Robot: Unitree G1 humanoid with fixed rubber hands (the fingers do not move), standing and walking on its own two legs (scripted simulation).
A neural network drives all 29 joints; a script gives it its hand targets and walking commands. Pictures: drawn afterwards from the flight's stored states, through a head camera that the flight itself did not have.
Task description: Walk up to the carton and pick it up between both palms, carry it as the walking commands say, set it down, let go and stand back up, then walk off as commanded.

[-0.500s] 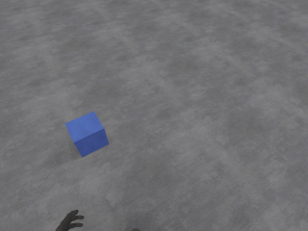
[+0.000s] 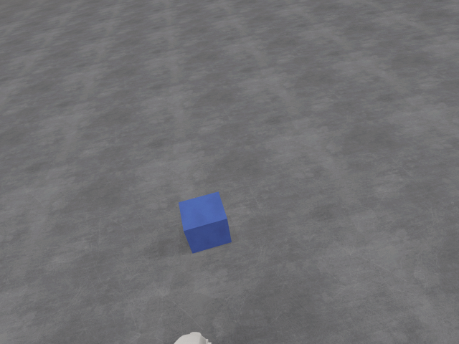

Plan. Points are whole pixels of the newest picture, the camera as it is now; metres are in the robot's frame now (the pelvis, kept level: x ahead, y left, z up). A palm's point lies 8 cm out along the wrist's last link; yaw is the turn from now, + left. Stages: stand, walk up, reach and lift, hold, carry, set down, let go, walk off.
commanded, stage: walk up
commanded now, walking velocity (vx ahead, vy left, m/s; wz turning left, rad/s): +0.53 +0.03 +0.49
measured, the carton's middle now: (205, 222) +0.83 +0.27 -0.68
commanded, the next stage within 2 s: none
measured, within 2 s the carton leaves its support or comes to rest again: neither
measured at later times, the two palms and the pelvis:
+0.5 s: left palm (103, 261) +0.34 +0.37 -0.13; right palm (326, 304) +0.26 -0.15 -0.12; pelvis +0.24 +0.10 +0.00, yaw +13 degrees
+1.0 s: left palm (130, 258) +0.35 +0.30 -0.13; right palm (297, 199) +0.56 -0.12 -0.16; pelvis +0.41 +0.08 -0.01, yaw +18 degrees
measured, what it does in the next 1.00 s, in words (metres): walks ahead, turning left: left foot, then right foot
